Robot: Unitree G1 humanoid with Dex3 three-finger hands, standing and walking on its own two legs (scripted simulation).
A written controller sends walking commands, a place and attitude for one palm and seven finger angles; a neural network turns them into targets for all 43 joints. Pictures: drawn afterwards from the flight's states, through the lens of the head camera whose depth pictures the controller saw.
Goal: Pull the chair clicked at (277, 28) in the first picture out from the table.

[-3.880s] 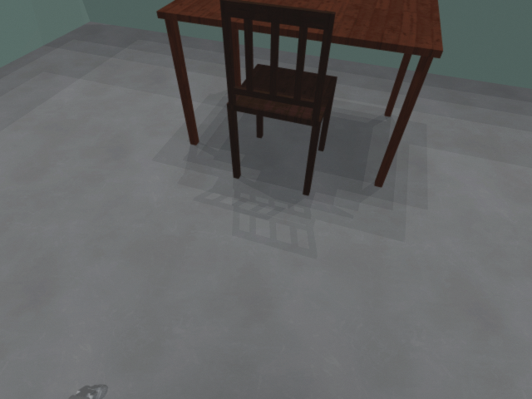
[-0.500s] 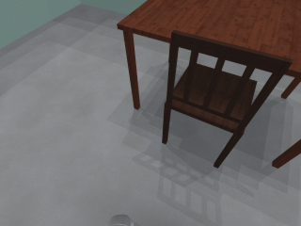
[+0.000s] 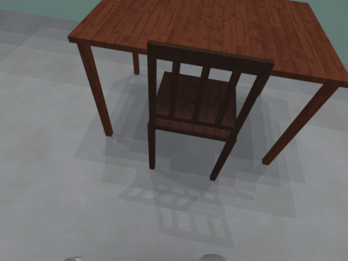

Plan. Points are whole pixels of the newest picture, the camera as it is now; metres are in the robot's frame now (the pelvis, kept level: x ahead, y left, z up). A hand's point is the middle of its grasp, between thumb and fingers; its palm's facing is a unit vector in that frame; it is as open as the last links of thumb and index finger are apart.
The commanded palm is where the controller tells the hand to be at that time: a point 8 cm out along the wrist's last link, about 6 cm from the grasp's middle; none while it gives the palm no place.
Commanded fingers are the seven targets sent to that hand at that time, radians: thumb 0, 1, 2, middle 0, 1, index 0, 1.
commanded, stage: turn to face it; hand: left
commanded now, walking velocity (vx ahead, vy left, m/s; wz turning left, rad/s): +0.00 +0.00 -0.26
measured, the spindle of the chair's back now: (200, 95) +0.70 -0.07 -0.09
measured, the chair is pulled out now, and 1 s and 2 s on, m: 0.00 0.00 0.00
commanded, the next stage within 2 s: take the last steps up to it in 0.06 s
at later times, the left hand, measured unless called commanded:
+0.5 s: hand out of the picture +0.11 +0.17 -0.19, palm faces -0.08 -0.98 -0.16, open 7.3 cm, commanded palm none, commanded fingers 0.00 0.90 0.90 -0.20 -0.30 -0.20 -0.30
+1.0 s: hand (150, 208) +0.28 +0.08 -0.18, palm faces -0.15 -0.97 -0.20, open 7.3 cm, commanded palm none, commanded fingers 0.00 0.90 0.90 -0.20 -0.30 -0.20 -0.30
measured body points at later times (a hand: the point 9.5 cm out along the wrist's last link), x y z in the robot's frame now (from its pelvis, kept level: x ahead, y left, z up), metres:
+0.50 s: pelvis +0.04 -0.01 -0.02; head +0.05 +0.01 +0.43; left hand +0.11 +0.22 -0.18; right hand +0.04 -0.26 -0.15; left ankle +0.06 +0.09 -0.75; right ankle -0.01 -0.13 -0.74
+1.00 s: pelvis +0.18 -0.09 -0.02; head +0.21 -0.10 +0.43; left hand +0.29 +0.13 -0.17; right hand +0.07 -0.28 -0.18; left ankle +0.09 +0.06 -0.67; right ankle +0.22 -0.19 -0.74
